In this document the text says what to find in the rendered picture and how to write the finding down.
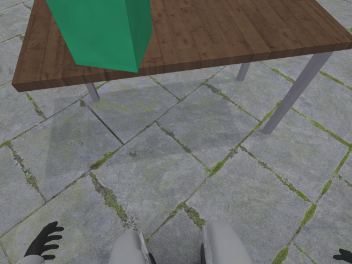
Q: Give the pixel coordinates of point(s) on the right robot shin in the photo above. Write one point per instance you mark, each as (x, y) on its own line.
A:
(208, 253)

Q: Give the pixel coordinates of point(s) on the right robot hand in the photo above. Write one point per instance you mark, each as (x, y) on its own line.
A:
(345, 255)

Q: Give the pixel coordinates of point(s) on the table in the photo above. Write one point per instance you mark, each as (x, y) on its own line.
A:
(193, 34)

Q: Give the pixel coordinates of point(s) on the left robot hand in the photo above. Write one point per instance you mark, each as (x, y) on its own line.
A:
(38, 246)

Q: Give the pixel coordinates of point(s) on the carton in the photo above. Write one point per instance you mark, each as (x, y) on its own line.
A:
(111, 34)

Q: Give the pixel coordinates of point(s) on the robot left thigh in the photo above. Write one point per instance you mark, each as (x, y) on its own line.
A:
(130, 248)

